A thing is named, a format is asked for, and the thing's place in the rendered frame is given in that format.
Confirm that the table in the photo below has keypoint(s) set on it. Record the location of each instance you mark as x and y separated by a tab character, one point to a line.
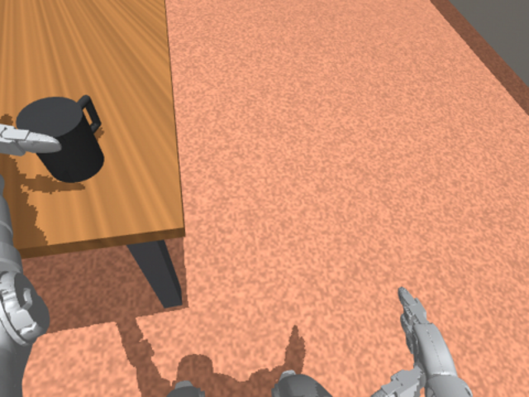
117	53

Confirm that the left robot hand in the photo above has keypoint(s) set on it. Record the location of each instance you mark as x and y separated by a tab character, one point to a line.
16	142

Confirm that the right robot hand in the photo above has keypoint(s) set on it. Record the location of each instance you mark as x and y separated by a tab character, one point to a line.
424	340

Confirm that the mug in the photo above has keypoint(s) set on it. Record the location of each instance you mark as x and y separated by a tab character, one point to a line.
80	157

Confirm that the left robot arm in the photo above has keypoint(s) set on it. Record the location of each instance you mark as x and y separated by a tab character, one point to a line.
23	313

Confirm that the right robot arm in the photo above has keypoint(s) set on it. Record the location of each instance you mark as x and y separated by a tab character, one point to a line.
447	386

